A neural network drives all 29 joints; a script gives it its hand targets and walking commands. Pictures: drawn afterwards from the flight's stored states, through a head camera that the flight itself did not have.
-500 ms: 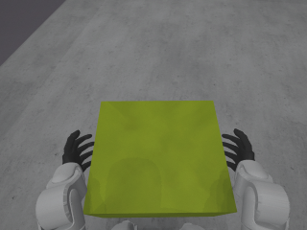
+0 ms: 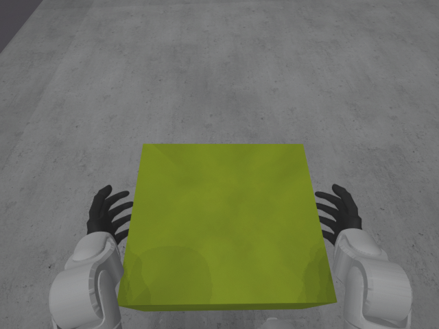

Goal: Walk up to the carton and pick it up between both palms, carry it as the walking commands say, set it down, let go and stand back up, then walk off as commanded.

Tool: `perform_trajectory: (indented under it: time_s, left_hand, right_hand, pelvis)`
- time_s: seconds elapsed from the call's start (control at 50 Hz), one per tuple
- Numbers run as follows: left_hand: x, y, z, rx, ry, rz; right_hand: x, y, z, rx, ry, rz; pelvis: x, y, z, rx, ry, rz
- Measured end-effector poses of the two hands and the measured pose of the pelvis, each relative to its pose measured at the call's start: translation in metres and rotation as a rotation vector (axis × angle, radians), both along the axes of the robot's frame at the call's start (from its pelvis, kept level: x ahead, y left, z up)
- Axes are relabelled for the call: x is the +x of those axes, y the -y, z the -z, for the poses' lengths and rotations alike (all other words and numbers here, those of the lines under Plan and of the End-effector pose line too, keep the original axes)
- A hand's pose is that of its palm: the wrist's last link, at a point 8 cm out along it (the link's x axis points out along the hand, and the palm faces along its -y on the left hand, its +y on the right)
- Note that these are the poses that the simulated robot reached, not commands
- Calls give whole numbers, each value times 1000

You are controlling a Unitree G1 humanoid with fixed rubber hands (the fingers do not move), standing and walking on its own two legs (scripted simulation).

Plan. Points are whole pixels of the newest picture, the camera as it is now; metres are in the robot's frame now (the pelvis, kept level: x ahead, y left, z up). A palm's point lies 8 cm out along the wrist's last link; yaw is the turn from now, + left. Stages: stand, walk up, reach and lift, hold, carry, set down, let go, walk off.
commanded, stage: carry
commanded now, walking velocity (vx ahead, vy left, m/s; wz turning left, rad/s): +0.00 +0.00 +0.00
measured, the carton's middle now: (223, 227) +0.30 +0.01 +0.00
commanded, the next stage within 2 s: none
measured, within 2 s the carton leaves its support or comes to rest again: neither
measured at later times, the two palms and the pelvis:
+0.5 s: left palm (113, 222) +0.28 +0.18 +0.09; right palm (367, 245) +0.23 -0.19 +0.10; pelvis +0.00 +0.02 +0.01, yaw -5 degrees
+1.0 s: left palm (134, 240) +0.24 +0.13 +0.11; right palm (408, 278) +0.18 -0.23 +0.10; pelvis -0.03 -0.02 +0.01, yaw -7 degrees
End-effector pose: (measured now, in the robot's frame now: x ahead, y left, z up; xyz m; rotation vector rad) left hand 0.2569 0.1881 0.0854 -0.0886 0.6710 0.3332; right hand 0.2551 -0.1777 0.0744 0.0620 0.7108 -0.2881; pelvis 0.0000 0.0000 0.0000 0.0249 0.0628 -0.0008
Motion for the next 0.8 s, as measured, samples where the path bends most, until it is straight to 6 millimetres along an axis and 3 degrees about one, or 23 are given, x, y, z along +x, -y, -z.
perform_trajectory:
  time_s: [0.1,0.22,0.38,0.56,0.8]
  left_hand:
    - [9,26,9,26,-11,43]
    - [19,39,7,18,-45,108]
    - [21,21,12,-41,-12,137]
    - [19,15,-18,-53,70,128]
    - [1,52,-18,8,28,137]
  right_hand:
    - [-6,25,19,23,-11,46]
    - [-19,36,12,15,-41,107]
    - [-26,18,-8,-47,-8,130]
    - [-27,12,-36,-57,67,127]
    - [-51,47,-11,8,20,146]
  pelvis:
    - [0,13,11,13,17,25]
    - [-4,10,-3,7,-19,73]
    - [-8,-11,-5,-30,-20,85]
    - [-3,-14,-11,-46,5,101]
    - [-17,13,-4,-12,21,125]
